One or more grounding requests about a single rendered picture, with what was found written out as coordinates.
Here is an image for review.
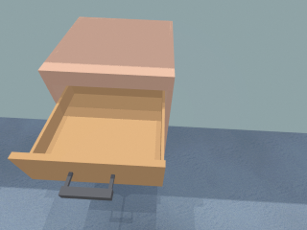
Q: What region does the handle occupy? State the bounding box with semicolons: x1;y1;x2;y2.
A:
58;172;115;201

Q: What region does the drawer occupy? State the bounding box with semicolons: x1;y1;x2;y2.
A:
8;85;166;187

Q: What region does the cabinet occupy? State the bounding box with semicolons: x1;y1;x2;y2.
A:
37;16;176;156

